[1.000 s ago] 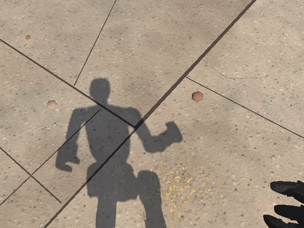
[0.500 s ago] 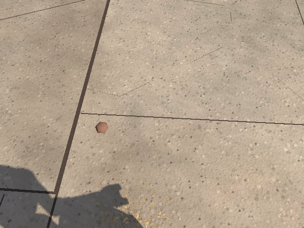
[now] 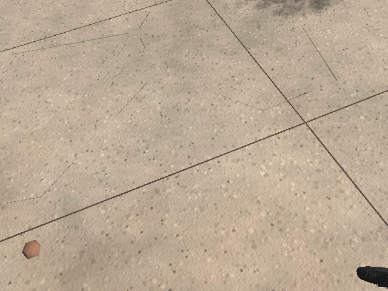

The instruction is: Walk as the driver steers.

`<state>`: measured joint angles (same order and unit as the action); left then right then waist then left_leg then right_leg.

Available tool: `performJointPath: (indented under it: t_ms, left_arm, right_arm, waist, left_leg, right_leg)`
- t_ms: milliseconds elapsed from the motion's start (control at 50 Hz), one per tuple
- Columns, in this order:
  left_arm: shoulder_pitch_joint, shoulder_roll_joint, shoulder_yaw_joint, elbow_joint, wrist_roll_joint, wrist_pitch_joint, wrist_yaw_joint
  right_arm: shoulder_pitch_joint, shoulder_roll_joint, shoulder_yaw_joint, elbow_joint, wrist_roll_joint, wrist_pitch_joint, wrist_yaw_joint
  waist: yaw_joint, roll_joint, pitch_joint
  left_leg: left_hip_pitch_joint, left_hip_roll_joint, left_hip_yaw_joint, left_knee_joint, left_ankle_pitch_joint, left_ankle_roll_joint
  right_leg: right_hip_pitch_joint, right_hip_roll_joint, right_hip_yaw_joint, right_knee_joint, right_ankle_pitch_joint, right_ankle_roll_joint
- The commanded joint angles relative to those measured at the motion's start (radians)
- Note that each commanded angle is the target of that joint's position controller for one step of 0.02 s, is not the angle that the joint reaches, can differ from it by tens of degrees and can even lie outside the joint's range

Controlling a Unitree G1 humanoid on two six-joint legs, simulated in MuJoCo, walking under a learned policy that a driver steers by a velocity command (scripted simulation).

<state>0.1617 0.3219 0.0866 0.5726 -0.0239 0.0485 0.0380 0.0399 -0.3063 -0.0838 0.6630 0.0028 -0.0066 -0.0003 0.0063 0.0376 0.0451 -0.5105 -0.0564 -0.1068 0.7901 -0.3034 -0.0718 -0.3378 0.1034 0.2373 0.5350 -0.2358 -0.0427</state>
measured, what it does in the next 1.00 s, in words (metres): walks ahead: left foot, then right foot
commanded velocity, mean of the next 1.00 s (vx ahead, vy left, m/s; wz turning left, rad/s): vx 0.43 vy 0.00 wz -0.24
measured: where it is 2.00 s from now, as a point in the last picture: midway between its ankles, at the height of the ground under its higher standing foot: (264, 256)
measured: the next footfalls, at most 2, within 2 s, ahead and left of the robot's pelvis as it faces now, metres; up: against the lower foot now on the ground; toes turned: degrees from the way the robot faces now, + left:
left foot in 0.10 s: +0.08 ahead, +0.13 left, +0.00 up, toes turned -8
right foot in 0.54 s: +0.39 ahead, -0.16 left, +0.00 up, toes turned -10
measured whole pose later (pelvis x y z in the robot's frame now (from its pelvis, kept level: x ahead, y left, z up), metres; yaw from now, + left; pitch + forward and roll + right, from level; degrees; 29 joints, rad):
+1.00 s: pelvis +0.47 -0.07 -0.01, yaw -14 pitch +2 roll -2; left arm 0.27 0.31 0.06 0.84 -0.02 -0.02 0.02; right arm 0.03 -0.27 -0.02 0.67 -0.03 -0.05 -0.01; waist 0.07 0.02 0.05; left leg -0.46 0.01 -0.03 0.52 -0.06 0.02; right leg -0.17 0.09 0.06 0.58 -0.41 -0.04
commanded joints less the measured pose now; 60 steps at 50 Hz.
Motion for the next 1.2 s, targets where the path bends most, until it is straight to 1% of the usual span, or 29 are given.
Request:
performJointPath:
  t_ms: [20,100,120,140,160,180,200,260,400,440,480,500,520,540,560,580,600,620,660,720,800,900,960,980,1000,1020,1040,1100,1200]
  left_arm:
    - [0.012,0.159,0.035,-0.059,0.002,-0.026,-0.016]
    - [0.010,0.068,-0.008,-0.040,0.015,-0.053,-0.020]
    - [-0.002,-0.013,-0.033,-0.048,0.017,-0.063,-0.019]
    - [-0.021,0.001,-0.030,-0.112,-0.035,-0.084,-0.013]
    - [-0.050,0.079,-0.014,-0.100,-0.039,-0.099,-0.011]
    - [-0.160,0.123,-0.002,-0.086,0.098,-0.089,-0.045]
    - [-0.125,0.099,-0.003,-0.073,0.103,-0.087,-0.067]
    - [-0.050,0.064,-0.011,-0.024,0.089,-0.082,-0.106]
    - [-0.302,0.005,-0.057,-0.067,0.072,-0.086,-0.128]
    - [-0.311,-0.021,-0.069,-0.066,0.075,-0.093,-0.128]
    - [-0.214,-0.011,-0.063,-0.030,0.081,-0.102,-0.103]
    - [-0.100,0.063,-0.018,-0.041,-0.029,-0.135,-0.084]
    - [0.065,0.114,0.000,0.017,-0.033,-0.140,-0.069]
    - [0.258,0.176,0.018,0.072,-0.003,-0.129,-0.049]
    - [0.271,0.240,0.020,0.088,0.026,-0.124,-0.044]
    - [0.287,0.137,0.005,0.085,0.028,-0.116,-0.041]
    - [0.195,0.103,-0.012,0.083,0.029,-0.117,-0.040]
    - [0.133,0.089,-0.015,0.086,0.023,-0.122,-0.044]
    - [0.060,0.054,-0.026,0.089,0.025,-0.130,-0.047]
    - [0.005,0.038,-0.029,0.121,0.025,-0.147,-0.049]
    - [-0.002,0.071,-0.022,0.164,0.027,-0.136,-0.035]
    - [0.066,0.150,0.005,0.212,-0.002,-0.100,-0.029]
    - [0.041,0.136,0.009,0.197,-0.015,-0.073,-0.017]
    - [0.047,0.096,-0.002,0.170,0.004,-0.075,-0.016]
    - [0.173,0.013,-0.023,0.167,0.012,-0.082,-0.019]
    - [0.207,0.087,-0.010,0.185,-0.002,-0.073,-0.023]
    - [0.186,0.154,0.019,0.187,-0.019,-0.053,-0.022]
    - [0.140,0.109,0.026,0.165,-0.013,0.007,0.003]
    - [0.098,0.043,0.013,0.091,0.001,0.023,-0.005]
  right_arm:
    - [-0.007,-0.078,-0.020,-0.067,0.023,-0.029,0.019]
    - [0.202,-0.070,-0.031,0.001,0.019,-0.080,0.024]
    - [0.321,-0.116,-0.038,0.025,-0.004,-0.093,0.020]
    - [0.358,-0.218,-0.057,0.035,-0.042,-0.107,0.030]
    - [0.306,-0.186,-0.052,0.029,-0.016,-0.117,0.031]
    - [0.287,-0.166,-0.042,0.036,-0.064,-0.070,0.028]
    - [0.288,-0.157,-0.038,0.034,-0.056,-0.059,0.024]
    - [0.317,-0.125,-0.018,0.074,-0.027,-0.073,0.018]
    - [0.498,-0.094,-0.002,0.164,-0.016,-0.078,0.022]
    - [0.523,-0.109,0.001,0.200,-0.021,-0.073,0.013]
    - [0.536,-0.138,0.004,0.229,-0.017,-0.067,0.003]
    - [0.501,-0.188,0.003,0.203,0.054,-0.064,-0.020]
    - [0.431,-0.199,0.004,0.188,0.052,-0.065,-0.028]
    - [0.396,-0.157,0.020,0.140,0.013,-0.075,-0.030]
    - [0.547,0.015,0.069,0.121,-0.014,-0.084,-0.016]
    - [0.487,-0.120,0.034,0.149,0.008,-0.096,-0.014]
    - [0.386,-0.134,0.026,0.107,0.036,-0.099,-0.012]
    - [0.334,-0.112,0.032,0.094,0.031,-0.101,-0.014]
    - [0.329,-0.087,0.028,0.094,0.017,-0.082,-0.014]
    - [0.359,-0.026,0.039,0.097,0.005,-0.049,-0.011]
    - [0.185,-0.004,0.055,0.040,-0.015,-0.048,-0.006]
    - [0.034,-0.080,0.035,-0.026,-0.018,-0.043,-0.009]
    - [0.097,-0.121,0.014,-0.014,-0.023,-0.051,-0.013]
    - [0.152,-0.173,0.001,-0.014,-0.036,-0.054,-0.022]
    - [0.194,-0.215,-0.009,-0.025,-0.056,-0.038,-0.033]
    - [0.210,-0.134,0.004,-0.036,-0.043,-0.020,-0.033]
    - [0.154,-0.091,0.019,-0.051,-0.031,-0.006,-0.035]
    - [0.020,-0.074,0.019,-0.052,-0.022,0.007,-0.050]
    - [-0.019,-0.101,-0.005,-0.031,-0.033,0.000,-0.056]
  waist:
    - [0.024,-0.237,-0.155]
    - [-0.083,-0.184,-0.087]
    - [-0.117,-0.008,-0.101]
    - [-0.082,0.205,0.001]
    - [-0.066,0.139,0.110]
    - [-0.082,-0.030,0.148]
    - [-0.059,-0.022,0.123]
    - [-0.045,0.100,0.053]
    - [-0.144,0.109,0.086]
    - [-0.134,0.114,0.105]
    - [-0.077,0.136,0.027]
    - [0.033,0.180,-0.090]
    - [0.133,0.163,-0.183]
    - [0.197,0.071,-0.332]
    - [0.070,-0.270,-0.494]
    - [0.133,-0.152,-0.513]
    - [0.099,-0.143,-0.321]
    - [0.062,-0.085,-0.219]
    - [-0.009,-0.079,-0.128]
    - [-0.070,-0.116,-0.099]
    - [-0.032,-0.129,-0.081]
    - [0.001,-0.096,-0.067]
    - [-0.047,-0.084,-0.096]
    - [-0.053,-0.012,-0.184]
    - [-0.026,0.206,-0.319]
    - [-0.053,0.221,-0.441]
    - [-0.040,0.126,-0.353]
    - [0.010,0.106,-0.144]
    - [0.006,0.103,-0.144]
  left_leg:
    - [0.098,0.003,0.037,-0.090,-0.039,0.027]
    - [0.448,0.065,0.028,-0.314,-0.021,0.094]
    - [0.550,0.233,-0.207,-0.419,-0.242,0.139]
    - [0.553,0.414,-0.699,-0.625,-0.649,0.277]
    - [0.504,0.467,-0.738,-0.648,-0.694,0.327]
    - [0.418,0.429,-0.629,-0.656,-0.654,0.270]
    - [0.416,0.369,-0.495,-0.630,-0.539,0.223]
    - [0.382,0.256,-0.256,-0.657,-0.319,0.197]
    - [0.473,0.242,-0.047,-0.739,0.041,0.224]
    - [0.513,0.251,0.010,-0.685,0.428,0.216]
    - [0.550,0.259,0.063,-0.498,1.026,0.190]
    - [0.548,0.285,0.049,-0.354,1.232,0.181]
    - [0.481,0.265,0.072,-0.192,1.229,0.150]
    - [0.245,0.218,0.069,0.074,0.825,0.126]
    - [-0.103,0.015,0.041,0.452,-0.247,0.066]
    - [-0.113,0.036,-0.076,0.553,-0.286,0.064]
    - [-0.160,0.085,-0.034,0.535,-0.231,0.062]
    - [-0.161,0.120,0.012,0.484,-0.173,0.055]
    - [-0.099,0.151,0.037,0.426,-0.080,0.041]
    - [0.002,0.148,0.063,0.296,0.011,0.014]
    - [0.086,0.115,0.108,-0.028,0.240,0.015]
    - [0.054,0.073,0.051,-0.191,0.227,0.049]
    - [0.189,0.065,0.056,-0.359,0.355,0.086]
    - [0.392,0.180,-0.025,-0.331,0.691,0.139]
    - [0.700,0.450,-0.253,-0.299,1.061,0.317]
    - [0.716,0.536,-0.369,-0.336,0.975,0.399]
    - [0.632,0.496,-0.288,-0.362,0.785,0.375]
    - [0.365,0.373,-0.077,-0.474,0.351,0.293]
    - [0.301,0.374,0.115,-0.522,0.351,0.301]
  right_leg:
    - [0.069,-0.220,0.302,-0.189,-0.356,-0.181]
    - [-0.158,-0.147,0.246,-0.028,-0.505,-0.120]
    - [-0.274,-0.034,0.086,0.322,-0.447,-0.050]
    - [-0.560,0.017,0.027,0.509,-0.370,-0.035]
    - [-0.663,-0.058,0.029,0.605,-0.267,-0.029]
    - [-0.656,-0.033,0.003,0.609,-0.144,-0.025]
    - [-0.613,-0.036,0.006,0.595,-0.076,-0.014]
    - [-0.491,-0.039,-0.043,0.574,0.064,0.017]
    - [-0.409,-0.119,-0.299,0.216,0.138,0.012]
    - [-0.317,-0.091,-0.342,0.099,0.086,-0.016]
    - [-0.112,-0.002,-0.387,0.046,0.033,-0.051]
    - [0.061,-0.021,-0.319,-0.033,0.157,-0.069]
    - [0.279,-0.056,-0.279,-0.103,0.306,-0.093]
    - [0.632,-0.230,-0.110,-0.023,0.416,-0.131]
    - [0.943,-0.540,0.360,-0.021,0.594,-0.301]
    - [0.837,-0.512,0.357,-0.064,0.655,-0.302]
    - [0.685,-0.462,0.156,-0.085,0.809,-0.274]
    - [0.539,-0.402,0.066,-0.123,0.840,-0.247]
    - [0.341,-0.341,-0.023,-0.220,0.802,-0.221]
    - [0.171,-0.302,-0.131,-0.286,0.848,-0.212]
    - [0.100,-0.224,-0.237,-0.292,0.799,-0.168]
    - [0.218,-0.275,-0.088,-0.174,0.707,-0.150]
    - [0.208,-0.219,-0.017,-0.014,0.507,-0.093]
    - [0.106,-0.145,-0.044,0.128,0.347,-0.045]
    - [-0.158,-0.014,-0.129,0.407,-0.195,0.033]
    - [-0.200,-0.017,-0.125,0.594,-0.489,0.069]
    - [-0.243,-0.072,-0.118,0.690,-0.443,0.093]
    - [-0.255,-0.154,-0.174,0.682,-0.264,0.143]
    - [-0.144,-0.198,-0.238,0.475,-0.141,0.134]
